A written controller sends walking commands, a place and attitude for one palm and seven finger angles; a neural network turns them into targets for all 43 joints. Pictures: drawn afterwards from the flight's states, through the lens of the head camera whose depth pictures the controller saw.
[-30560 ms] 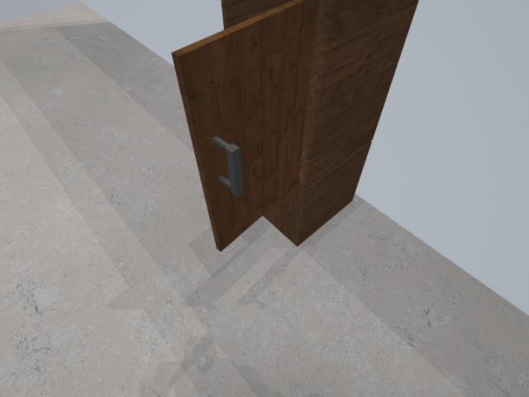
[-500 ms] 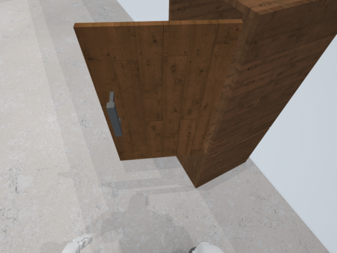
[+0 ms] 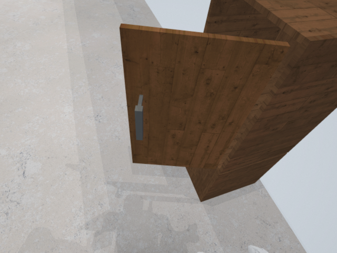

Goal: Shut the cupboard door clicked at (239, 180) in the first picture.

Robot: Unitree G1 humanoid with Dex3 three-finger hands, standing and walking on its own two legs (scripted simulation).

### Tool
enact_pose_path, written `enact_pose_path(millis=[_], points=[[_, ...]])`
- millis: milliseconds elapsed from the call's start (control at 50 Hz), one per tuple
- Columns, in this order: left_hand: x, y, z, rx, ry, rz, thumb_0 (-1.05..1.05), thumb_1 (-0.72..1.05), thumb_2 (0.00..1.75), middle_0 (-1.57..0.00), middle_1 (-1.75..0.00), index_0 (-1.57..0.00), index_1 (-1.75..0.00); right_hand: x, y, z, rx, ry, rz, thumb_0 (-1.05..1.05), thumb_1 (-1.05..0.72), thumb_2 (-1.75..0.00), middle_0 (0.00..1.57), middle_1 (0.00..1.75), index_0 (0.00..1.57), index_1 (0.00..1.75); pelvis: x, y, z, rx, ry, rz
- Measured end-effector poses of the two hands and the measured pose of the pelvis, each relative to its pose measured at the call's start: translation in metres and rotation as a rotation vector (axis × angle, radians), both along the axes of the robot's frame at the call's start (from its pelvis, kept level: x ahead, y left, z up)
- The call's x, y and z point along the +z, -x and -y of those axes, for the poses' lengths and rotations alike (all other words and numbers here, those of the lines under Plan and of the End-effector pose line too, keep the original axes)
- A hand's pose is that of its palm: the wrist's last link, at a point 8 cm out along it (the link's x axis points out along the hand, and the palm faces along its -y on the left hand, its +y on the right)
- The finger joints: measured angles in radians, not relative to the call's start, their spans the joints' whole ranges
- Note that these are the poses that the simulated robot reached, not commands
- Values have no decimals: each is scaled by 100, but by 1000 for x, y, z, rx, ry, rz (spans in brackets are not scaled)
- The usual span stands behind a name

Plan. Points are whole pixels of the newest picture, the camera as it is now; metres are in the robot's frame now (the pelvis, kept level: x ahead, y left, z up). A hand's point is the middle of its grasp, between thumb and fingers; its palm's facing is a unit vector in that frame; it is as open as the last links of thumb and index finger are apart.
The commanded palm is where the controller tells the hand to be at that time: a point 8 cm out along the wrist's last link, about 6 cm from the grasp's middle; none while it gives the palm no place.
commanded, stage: come to a stop and stand still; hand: left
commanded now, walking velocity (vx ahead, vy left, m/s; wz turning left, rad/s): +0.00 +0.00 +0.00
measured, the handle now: (140, 118) +0.46 +0.13 +0.01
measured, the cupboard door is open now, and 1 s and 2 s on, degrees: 68 68 68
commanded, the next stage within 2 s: look again from close up in 0.74 s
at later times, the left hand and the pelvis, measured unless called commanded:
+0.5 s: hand out of the picture -0.02 +0.17 -0.16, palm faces -0.02 -0.98 -0.17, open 7.4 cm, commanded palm none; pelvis -0.03 +0.00 +0.01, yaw -2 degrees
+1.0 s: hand out of the picture -0.03 +0.17 -0.17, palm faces +0.00 -0.98 -0.21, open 7.4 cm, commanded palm none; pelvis -0.03 -0.01 +0.01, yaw +0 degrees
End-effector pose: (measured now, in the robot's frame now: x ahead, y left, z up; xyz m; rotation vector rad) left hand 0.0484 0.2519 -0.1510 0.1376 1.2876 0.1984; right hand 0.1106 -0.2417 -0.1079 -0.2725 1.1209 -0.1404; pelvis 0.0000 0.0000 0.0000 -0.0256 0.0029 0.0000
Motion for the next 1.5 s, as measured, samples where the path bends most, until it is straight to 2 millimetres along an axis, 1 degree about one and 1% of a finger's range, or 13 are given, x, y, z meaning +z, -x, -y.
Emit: enact_pose_path(millis=[140,300,460,580,660,740,840,900,1040,1140,1240,1360,1500], points=[[10,40,-14,15,-1,-88,1,91,90,-20,-30,-20,-30,3,23,-24,-7,-21,-42,0,-91,-90,20,30,20,30,12,7,-12,-10,2,4],[13,65,1,-20,-2,-125,1,91,90,-20,-30,-20,-30,-20,75,-30,-92,-94,-123,0,-91,-90,20,30,20,30,8,18,-10,-31,-37,-3],[18,70,31,-63,39,-107,1,91,90,-20,-30,-20,-30,-21,137,-15,-161,-96,-214,-1,-93,-90,20,30,20,30,14,28,-4,-31,-30,23],[14,74,41,-67,54,-106,2,92,90,-20,-30,-20,-30,-18,181,-11,-193,-86,-310,0,-92,-90,20,30,19,30,15,33,4,-28,-28,30],[13,80,45,-62,63,-119,1,92,90,-20,-30,-20,-30,-16,201,-13,-208,-89,-360,0,-91,-90,20,30,19,30,15,34,7,-26,-27,27],[12,87,50,-54,71,-140,1,91,90,-20,-30,-20,-30,-16,211,-18,-213,-100,-388,0,-91,-90,19,30,19,30,15,35,8,-24,-26,22],[12,94,55,-42,78,-165,1,91,90,-20,-30,-20,-30,-18,206,-25,-209,-118,-386,0,-91,-90,20,30,19,30,15,33,9,-22,-27,17],[12,93,52,-67,70,-148,1,91,90,-20,-30,-20,-30,-22,191,-23,-181,-126,-343,0,-91,-90,20,30,20,30,12,35,9,-4,-24,4],[15,71,24,-56,-12,-49,1,90,90,-21,-30,-20,-30,-26,121,-3,-134,-84,-150,0,-91,-90,20,30,20,30,4,28,6,1,-13,4],[21,47,2,-67,-60,39,1,90,90,-20,-30,-20,-30,-15,69,11,-83,-42,-3,0,-91,-90,20,30,20,30,3,29,2,-7,-14,27],[32,29,-17,-86,-96,111,1,90,90,-20,-30,-20,-30,3,34,20,-31,-5,96,0,-91,-90,20,30,20,30,4,35,-2,-7,-14,39],[42,22,-36,-109,-124,136,1,90,90,-20,-30,-20,-30,16,23,28,6,28,132,0,-91,-90,20,30,20,30,8,42,-6,-3,-15,38],[42,35,-45,-118,-126,85,1,90,90,-20,-30,-20,-30,12,48,30,1,38,51,0,-91,-90,20,30,20,30,11,46,-10,0,-16,28]])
